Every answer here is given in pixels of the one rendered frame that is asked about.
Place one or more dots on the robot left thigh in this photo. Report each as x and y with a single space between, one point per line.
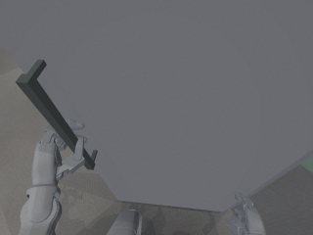
127 223

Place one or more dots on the handle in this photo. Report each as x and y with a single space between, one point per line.
30 86

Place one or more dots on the robot right hand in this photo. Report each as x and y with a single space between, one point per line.
250 220

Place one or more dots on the fridge door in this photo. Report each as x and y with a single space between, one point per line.
186 101

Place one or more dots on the robot left hand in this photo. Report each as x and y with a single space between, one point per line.
46 158

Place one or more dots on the robot left forearm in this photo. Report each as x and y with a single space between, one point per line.
41 213

